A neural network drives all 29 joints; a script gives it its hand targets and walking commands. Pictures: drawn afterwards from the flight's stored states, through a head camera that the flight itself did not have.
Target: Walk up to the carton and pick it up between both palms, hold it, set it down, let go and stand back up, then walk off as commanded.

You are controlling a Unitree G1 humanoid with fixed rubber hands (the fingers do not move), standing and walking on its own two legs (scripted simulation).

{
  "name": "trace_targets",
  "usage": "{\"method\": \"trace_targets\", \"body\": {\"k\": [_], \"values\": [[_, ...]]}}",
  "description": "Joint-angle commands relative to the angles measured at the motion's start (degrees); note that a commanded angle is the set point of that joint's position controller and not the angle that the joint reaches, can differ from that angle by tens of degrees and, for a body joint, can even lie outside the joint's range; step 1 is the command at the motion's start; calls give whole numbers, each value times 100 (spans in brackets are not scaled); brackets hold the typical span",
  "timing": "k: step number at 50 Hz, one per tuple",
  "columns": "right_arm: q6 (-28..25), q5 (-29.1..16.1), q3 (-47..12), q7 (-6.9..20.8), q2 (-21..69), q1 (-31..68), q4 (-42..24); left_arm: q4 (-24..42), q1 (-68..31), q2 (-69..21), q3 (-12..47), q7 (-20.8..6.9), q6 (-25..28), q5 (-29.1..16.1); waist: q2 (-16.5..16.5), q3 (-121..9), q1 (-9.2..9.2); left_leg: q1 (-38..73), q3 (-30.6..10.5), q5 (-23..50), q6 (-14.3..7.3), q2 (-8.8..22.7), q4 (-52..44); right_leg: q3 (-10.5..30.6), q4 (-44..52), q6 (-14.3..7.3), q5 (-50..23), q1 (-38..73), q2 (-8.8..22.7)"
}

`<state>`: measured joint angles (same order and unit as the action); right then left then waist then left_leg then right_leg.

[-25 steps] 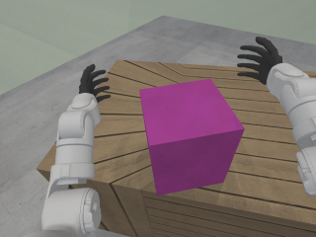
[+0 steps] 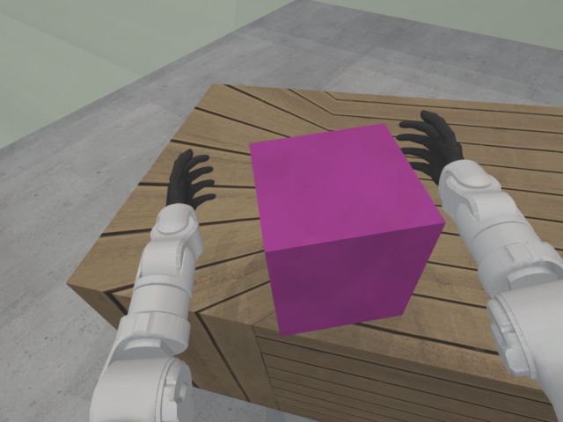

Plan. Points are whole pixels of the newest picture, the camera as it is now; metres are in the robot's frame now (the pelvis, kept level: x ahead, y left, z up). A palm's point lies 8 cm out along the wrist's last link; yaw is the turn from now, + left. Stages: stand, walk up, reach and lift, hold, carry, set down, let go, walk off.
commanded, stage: reach and lift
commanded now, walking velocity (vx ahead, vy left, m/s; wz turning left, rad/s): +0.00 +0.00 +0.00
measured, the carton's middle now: (330, 234) +0.40 +0.05 +0.03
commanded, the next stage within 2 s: none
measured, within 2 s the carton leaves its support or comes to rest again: neither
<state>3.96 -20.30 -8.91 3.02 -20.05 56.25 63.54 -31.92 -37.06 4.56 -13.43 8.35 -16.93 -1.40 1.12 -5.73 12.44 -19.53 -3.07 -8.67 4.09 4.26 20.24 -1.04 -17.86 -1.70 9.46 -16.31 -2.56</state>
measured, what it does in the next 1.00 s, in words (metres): stands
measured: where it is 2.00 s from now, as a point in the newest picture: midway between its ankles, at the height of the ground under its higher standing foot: outside the picture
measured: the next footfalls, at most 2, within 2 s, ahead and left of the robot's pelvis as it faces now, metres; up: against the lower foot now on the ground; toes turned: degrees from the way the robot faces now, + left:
none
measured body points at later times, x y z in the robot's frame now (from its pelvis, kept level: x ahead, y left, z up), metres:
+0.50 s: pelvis +0.00 +0.00 +0.00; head +0.03 -0.01 +0.45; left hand +0.37 +0.24 +0.10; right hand +0.49 -0.09 +0.12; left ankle +0.01 +0.16 -0.75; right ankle -0.01 -0.10 -0.75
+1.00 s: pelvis +0.00 +0.00 +0.00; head +0.04 -0.01 +0.45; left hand +0.39 +0.22 +0.10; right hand +0.48 -0.07 +0.12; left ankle +0.01 +0.15 -0.75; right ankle -0.01 -0.10 -0.75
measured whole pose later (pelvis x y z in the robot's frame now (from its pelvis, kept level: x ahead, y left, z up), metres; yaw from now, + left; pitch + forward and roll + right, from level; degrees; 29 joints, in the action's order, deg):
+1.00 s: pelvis +0.00 +0.00 +0.00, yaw +0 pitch +9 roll -1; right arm -1.6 -13.4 -2.8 -0.8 -12.2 57.2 68.9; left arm -42.3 -40.8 -4.7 -21.2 10.9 -3.3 8.3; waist 0.6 -6.4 11.0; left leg -21.3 0.5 -8.5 3.5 5.1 20.7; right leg -0.5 -18.2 -1.9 9.5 -18.0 -2.8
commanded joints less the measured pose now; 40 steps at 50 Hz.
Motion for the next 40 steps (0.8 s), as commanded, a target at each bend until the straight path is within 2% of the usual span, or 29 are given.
{"method": "trace_targets", "body": {"k": [1, 7, 12, 18, 25, 33, 40], "values": [[-417, 25, 167, -11, -714, 2128, -450, 468, -1788, 592, -6, -26, 553, 36, -395, -2523, -62, 674, 765, 2415, 22, -498, 260, -42, -118, 153, -1476, 1506, -174], [-739, -101, 67, 15, -627, 2230, -206, 228, -1945, 560, 134, -15, 1036, -29, -294, -2610, -55, 635, 791, 2571, 16, -501, 338, -68, -115, 129, -1537, 1363, -172], [-822, -161, -16, 27, -561, 2307, -105, 19, -2030, 538, 139, 35, 1241, -56, -351, -2656, 35, 555, 817, 2530, -15, -483, 336, -51, -75, 121, -1370, 1293, -147], [-827, -40, 37, -4, -246, 2318, 89, -228, -2086, 212, 147, 66, 1377, 26, -346, -2552, 23, 524, 832, 2428, -27, -451, 316, -57, -7, 99, -1117, 1139, -122], [-813, 95, 87, -52, 135, 2421, 78, -383, -2247, -23, -76, 133, 1507, 268, -425, -2514, 151, 358, 875, 2255, -81, -448, 303, 4, -13, 102, -943, 1150, -83], [-788, 274, 156, -177, 461, 2448, 59, -515, -2359, -194, -372, 224, 1579, 562, -491, -2530, 223, 290, 913, 2300, -100, -456, 334, 74, -86, 116, -1173, 1318, -84], [-775, 456, 280, -291, 753, 2385, -37, -483, -2401, -468, -484, 223, 1567, 769, -495, -2492, 159, 414, 921, 2386, -104, -465, 362, 73, -107, 119, -1376, 1343, -101]]}}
